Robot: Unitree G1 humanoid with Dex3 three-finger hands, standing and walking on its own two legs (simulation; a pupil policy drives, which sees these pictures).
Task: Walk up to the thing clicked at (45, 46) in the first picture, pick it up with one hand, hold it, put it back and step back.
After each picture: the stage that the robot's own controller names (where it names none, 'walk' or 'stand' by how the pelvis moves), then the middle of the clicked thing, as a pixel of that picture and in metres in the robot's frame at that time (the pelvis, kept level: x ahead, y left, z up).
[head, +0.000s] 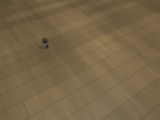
stand; (45, 43) +1.47 +0.46 -0.72
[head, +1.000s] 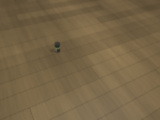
walk; (57, 47) +1.39 +0.22 -0.70
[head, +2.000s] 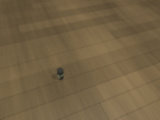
walk; (60, 73) +0.94 +0.18 -0.71
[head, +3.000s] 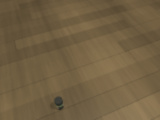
walk; (59, 103) +0.60 +0.22 -0.69
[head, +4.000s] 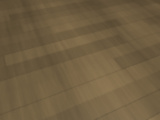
stand; out of the picture +0.43 +0.19 -0.70
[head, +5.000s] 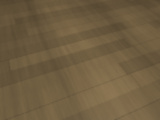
stand; out of the picture +0.39 +0.18 -0.72
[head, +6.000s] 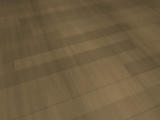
stand; out of the picture +0.37 +0.17 -0.71
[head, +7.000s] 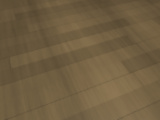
stand; out of the picture +0.35 +0.17 -0.72
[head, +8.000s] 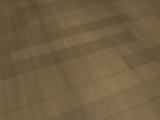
stand; out of the picture +0.38 +0.17 -0.72
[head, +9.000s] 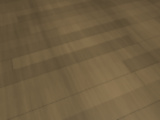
stand; out of the picture +0.37 +0.19 -0.72
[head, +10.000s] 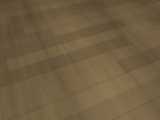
stand; out of the picture +0.37 +0.19 -0.72
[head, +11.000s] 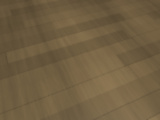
stand; out of the picture +0.41 +0.18 -0.72
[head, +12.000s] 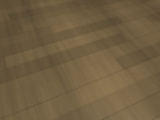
stand; out of the picture +0.39 +0.19 -0.72
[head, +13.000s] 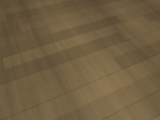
stand; out of the picture +0.37 +0.19 -0.72
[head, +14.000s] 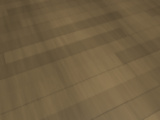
stand; out of the picture +0.39 +0.19 -0.72
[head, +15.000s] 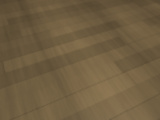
stand; out of the picture +0.38 +0.19 -0.72
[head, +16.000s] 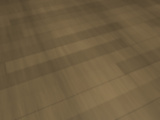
stand; out of the picture +0.37 +0.18 -0.72
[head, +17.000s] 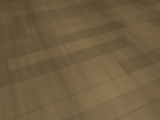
stand; out of the picture +0.37 +0.17 -0.72
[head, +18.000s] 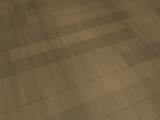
go down; out of the picture +0.37 +0.17 -0.71
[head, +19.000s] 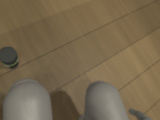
go down; (9, 58) +0.43 +0.27 -0.29
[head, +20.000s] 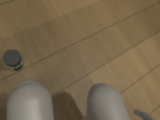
close in; (14, 60) +0.43 +0.28 -0.30
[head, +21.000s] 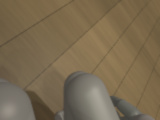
close in; out of the picture +0.38 +0.32 -0.21
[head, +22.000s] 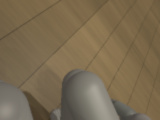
lift; out of the picture +0.36 +0.31 -0.22
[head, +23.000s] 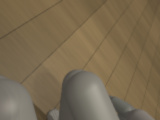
lift; out of the picture +0.35 +0.31 -0.21
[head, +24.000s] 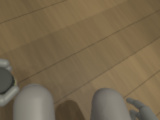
lift; (3, 83) +0.31 +0.27 -0.06
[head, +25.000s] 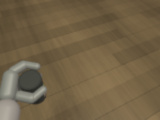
hold; (33, 88) +0.33 +0.17 +0.05
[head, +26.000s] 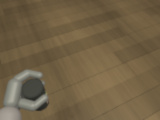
hold; (36, 95) +0.32 +0.17 +0.01
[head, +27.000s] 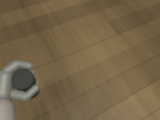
crouch; (27, 84) +0.36 +0.19 -0.05
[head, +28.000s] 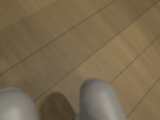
lower; out of the picture +0.44 +0.32 -0.11
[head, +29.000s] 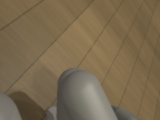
lower; out of the picture +0.41 +0.34 -0.21
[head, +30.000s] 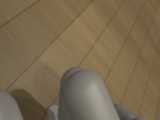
lower; out of the picture +0.40 +0.34 -0.22
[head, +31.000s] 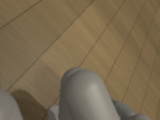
lower; out of the picture +0.39 +0.34 -0.22
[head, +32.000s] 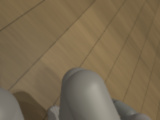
lower; out of the picture +0.38 +0.34 -0.22
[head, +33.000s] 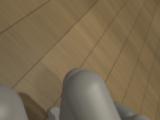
open; out of the picture +0.37 +0.32 -0.22
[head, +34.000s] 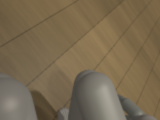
stand; out of the picture +0.38 +0.31 -0.22
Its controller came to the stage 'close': yes
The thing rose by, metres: 0.71
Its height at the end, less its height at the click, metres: +0.00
